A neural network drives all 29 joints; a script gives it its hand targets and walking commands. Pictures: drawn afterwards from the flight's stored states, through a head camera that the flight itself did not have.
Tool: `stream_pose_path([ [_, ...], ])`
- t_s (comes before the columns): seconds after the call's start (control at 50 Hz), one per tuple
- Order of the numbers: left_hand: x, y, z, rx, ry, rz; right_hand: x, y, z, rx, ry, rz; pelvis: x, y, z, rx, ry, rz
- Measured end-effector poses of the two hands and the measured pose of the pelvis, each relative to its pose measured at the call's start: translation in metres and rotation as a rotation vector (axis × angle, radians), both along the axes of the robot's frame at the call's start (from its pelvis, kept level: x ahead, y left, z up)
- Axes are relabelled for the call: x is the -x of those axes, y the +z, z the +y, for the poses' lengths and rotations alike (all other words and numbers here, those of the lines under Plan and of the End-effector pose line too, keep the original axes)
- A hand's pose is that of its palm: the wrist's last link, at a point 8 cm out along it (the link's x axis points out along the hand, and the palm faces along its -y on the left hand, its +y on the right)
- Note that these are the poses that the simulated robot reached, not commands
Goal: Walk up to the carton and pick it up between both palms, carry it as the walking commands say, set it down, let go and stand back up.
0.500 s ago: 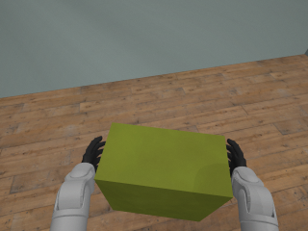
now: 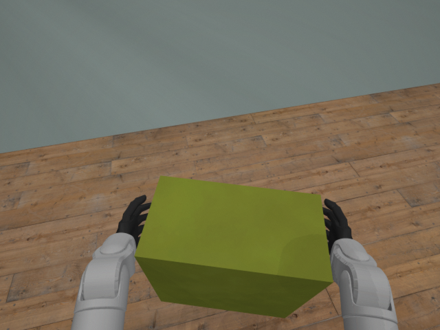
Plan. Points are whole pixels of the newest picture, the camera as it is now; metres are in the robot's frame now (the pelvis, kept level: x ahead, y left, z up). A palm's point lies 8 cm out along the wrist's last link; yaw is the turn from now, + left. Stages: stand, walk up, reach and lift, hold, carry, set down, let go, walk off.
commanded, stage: carry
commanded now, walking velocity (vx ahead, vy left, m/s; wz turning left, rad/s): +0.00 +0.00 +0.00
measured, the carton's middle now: (229, 255) +0.28 -0.01 -0.05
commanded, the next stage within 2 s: none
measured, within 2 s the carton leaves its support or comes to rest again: neither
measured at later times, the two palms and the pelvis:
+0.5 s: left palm (134, 225) +0.30 +0.17 +0.05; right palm (342, 230) +0.28 -0.21 +0.04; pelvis +0.02 -0.01 +0.01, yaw +0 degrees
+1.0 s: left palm (124, 261) +0.23 +0.16 +0.06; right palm (359, 266) +0.21 -0.21 +0.05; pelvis -0.04 -0.01 +0.01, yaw +1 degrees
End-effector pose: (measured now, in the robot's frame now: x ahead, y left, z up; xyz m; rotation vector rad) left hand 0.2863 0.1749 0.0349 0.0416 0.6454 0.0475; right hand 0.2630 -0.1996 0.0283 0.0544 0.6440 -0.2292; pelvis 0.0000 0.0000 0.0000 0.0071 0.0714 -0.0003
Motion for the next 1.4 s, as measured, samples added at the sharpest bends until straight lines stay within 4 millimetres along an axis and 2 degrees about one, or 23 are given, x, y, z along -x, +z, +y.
stream_pose_path([
  [0.1, -0.012, 0.008, -0.006, -0.028, 0.0, -0.019, -0.012, -0.003, -0.006, -0.029, -0.002, -0.019, -0.012, -0.002, -0.005, -0.009, 0.0, -0.005],
  [0.22, -0.018, 0.001, -0.005, 0.006, 0.009, -0.005, -0.021, 0.002, -0.005, 0.002, 0.005, -0.006, -0.019, -0.001, -0.006, -0.007, 0.006, 0.007],
  [0.34, -0.023, 0.008, -0.006, -0.009, 0.005, -0.014, -0.024, 0.004, -0.006, -0.013, 0.002, -0.014, -0.023, 0.002, -0.007, -0.009, 0.003, -0.001],
  [0.48, -0.018, 0.012, -0.01, -0.008, 0.009, -0.013, -0.021, 0.008, -0.01, -0.011, 0.006, -0.013, -0.02, 0.006, -0.011, -0.013, 0.007, -0.003],
  [0.64, -0.003, 0.018, -0.013, -0.017, 0.008, -0.027, -0.005, 0.01, -0.013, -0.018, 0.006, -0.027, -0.005, 0.006, -0.014, -0.018, 0.006, -0.019],
  [1.0, 0.053, 0.024, -0.011, 0.006, 0.027, -0.031, 0.049, 0.018, -0.011, -0.011, 0.012, -0.03, 0.044, 0.006, -0.013, -0.015, 0.009, -0.074],
  [1.4, 0.082, 0.024, -0.008, 0.023, 0.036, -0.026, 0.078, 0.021, -0.008, -0.004, 0.014, -0.026, 0.071, 0.007, -0.01, -0.011, 0.008, -0.103],
])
